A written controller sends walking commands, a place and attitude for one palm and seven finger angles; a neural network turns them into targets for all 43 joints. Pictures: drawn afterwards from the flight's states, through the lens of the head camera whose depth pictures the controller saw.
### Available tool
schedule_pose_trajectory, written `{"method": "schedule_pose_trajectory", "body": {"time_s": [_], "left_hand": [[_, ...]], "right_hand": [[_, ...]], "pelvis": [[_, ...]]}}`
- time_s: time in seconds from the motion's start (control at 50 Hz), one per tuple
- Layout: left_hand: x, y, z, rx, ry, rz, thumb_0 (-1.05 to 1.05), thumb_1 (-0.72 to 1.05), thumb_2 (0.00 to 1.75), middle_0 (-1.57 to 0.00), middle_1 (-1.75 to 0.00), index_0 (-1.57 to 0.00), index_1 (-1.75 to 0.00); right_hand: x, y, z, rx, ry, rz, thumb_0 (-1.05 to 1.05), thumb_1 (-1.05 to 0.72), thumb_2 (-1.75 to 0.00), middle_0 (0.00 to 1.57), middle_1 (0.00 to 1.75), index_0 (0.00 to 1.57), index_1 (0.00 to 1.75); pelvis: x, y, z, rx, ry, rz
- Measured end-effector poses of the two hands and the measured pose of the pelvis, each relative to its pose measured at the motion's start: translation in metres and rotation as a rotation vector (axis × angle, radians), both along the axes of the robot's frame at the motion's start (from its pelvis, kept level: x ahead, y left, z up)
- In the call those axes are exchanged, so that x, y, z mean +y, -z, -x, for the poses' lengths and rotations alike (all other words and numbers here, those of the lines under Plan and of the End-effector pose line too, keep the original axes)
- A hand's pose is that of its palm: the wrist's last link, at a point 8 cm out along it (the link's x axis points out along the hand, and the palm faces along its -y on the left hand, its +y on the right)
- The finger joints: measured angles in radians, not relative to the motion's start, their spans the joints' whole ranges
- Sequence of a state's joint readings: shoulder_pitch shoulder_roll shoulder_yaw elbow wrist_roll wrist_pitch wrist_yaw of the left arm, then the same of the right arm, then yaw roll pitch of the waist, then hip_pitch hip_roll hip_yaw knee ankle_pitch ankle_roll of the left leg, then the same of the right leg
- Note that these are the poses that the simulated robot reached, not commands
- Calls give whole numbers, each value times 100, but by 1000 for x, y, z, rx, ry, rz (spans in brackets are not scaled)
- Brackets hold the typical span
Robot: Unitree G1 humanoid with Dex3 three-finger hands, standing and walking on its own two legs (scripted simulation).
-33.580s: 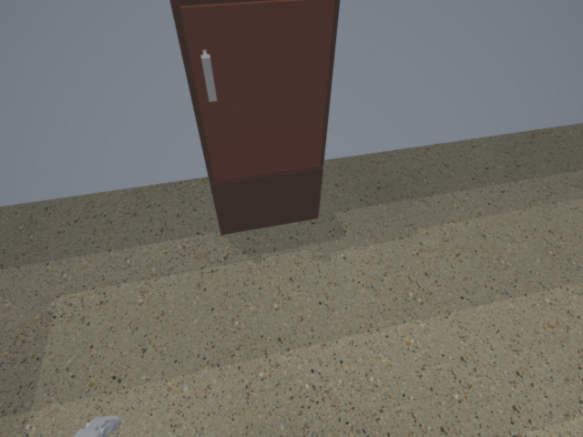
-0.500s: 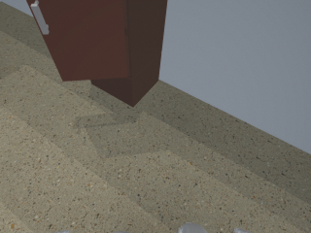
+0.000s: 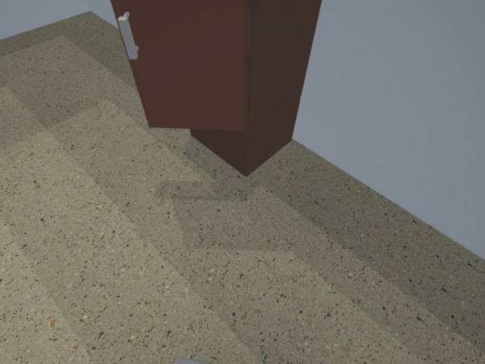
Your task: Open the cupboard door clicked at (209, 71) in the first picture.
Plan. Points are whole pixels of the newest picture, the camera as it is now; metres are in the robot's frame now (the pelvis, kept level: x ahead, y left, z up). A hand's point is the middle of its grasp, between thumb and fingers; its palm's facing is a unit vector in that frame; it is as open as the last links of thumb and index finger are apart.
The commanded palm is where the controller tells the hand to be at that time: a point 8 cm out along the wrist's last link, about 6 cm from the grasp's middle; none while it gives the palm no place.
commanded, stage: take the last steps up to it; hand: left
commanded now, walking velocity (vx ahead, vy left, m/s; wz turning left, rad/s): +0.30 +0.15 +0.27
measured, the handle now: (130, 35) +1.02 +0.45 -0.01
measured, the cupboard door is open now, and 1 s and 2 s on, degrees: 42 42 42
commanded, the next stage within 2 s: come to a stop and stand still in 1.28 s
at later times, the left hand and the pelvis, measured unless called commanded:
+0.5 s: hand (141, 321) +0.21 +0.22 -0.16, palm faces +0.08 -0.97 -0.23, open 7.3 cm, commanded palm none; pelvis +0.11 +0.02 -0.02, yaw +5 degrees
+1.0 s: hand (111, 329) +0.19 +0.28 -0.19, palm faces +0.22 -0.96 -0.17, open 7.3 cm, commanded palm none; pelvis +0.28 +0.11 -0.01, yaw +7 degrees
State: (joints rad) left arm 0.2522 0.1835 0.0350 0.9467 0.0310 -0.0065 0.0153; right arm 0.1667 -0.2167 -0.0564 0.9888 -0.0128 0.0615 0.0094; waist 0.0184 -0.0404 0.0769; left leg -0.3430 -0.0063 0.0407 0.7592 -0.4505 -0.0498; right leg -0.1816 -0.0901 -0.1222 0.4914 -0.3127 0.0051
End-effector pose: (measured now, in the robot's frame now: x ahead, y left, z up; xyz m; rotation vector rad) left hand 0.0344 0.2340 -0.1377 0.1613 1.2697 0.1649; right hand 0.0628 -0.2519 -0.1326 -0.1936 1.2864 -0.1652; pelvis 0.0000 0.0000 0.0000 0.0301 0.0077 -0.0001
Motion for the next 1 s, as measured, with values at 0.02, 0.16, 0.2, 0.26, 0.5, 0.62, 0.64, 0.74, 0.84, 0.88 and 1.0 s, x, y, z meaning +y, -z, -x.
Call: {"method": "schedule_pose_trajectory", "body": {"time_s": [0.02, 0.16, 0.2, 0.26, 0.5, 0.62, 0.64, 0.74, 0.84, 0.88, 1.0], "left_hand": [[4, 3, 7, 14, -17, 6, 0, 92, 90, -20, -30, -21, -30], [42, 21, 30, 124, -91, 13, 1, 91, 90, -20, -30, -21, -30], [49, 15, 18, 112, -92, 8, 1, 91, 90, -20, -30, -20, -30], [54, 4, -11, 53, -89, 2, 1, 91, 90, -20, -30, -20, -30], [29, -5, -158, -171, -7, -29, 0, 91, 90, -19, -30, -20, -30], [16, -8, -156, -136, -100, -6, 0, 91, 90, -20, -30, -20, -30], [19, -9, -151, -114, -129, -12, 0, 93, 90, -20, -30, -21, -30], [31, -8, -125, 34, -180, 3, -1, 95, 90, -20, -30, -21, -30], [47, 0, -106, 168, -245, 44, 0, 93, 90, -20, -30, -21, -30], [56, 8, -103, 216, -271, 61, 0, 92, 90, -20, -30, -21, -30], [96, 23, -145, 272, -243, 76, 1, 92, 90, -20, -30, -20, -30]], "right_hand": [[4, -1, -7, -8, -19, 5, 0, -91, -90, 20, 30, 20, 30], [35, -4, -41, -89, -94, 31, 0, -91, -90, 20, 30, 20, 30], [42, -6, -38, -77, -94, 25, 0, -91, -90, 20, 30, 20, 30], [51, -5, -29, -24, -95, 5, 0, -91, -90, 20, 30, 20, 30], [44, 31, -14, 198, -12, -81, 0, -91, -90, 20, 30, 20, 30], [33, 20, -78, 192, -60, -56, 0, -91, -90, 20, 30, 20, 30], [33, 15, -94, 171, -67, -52, 0, -91, -90, 20, 30, 20, 30], [48, -1, -179, 50, -115, -43, 0, -92, -90, 19, 30, 20, 30], [86, -4, -266, -49, -196, -42, 0, -92, -90, 19, 30, 19, 30], [107, -3, -301, -92, -228, -38, 0, -92, -90, 19, 30, 19, 30], [156, -1, -353, -188, -230, -26, 0, -91, -90, 20, 30, 20, 30]], "pelvis": [[3, 1, -2, 0, -8, 3], [25, 10, -20, 0, -35, 16], [28, 5, -27, 1, -47, 23], [31, -1, -39, 0, -65, 28], [15, 16, -113, -20, -85, 5], [16, 4, -148, -27, -136, 19], [17, 1, -154, -22, -136, 18], [31, -8, -189, -1, -139, 12], [62, -4, -227, 4, -145, 23], [78, 3, -245, 2, -146, 30], [115, 13, -284, -13, -125, 28]]}}
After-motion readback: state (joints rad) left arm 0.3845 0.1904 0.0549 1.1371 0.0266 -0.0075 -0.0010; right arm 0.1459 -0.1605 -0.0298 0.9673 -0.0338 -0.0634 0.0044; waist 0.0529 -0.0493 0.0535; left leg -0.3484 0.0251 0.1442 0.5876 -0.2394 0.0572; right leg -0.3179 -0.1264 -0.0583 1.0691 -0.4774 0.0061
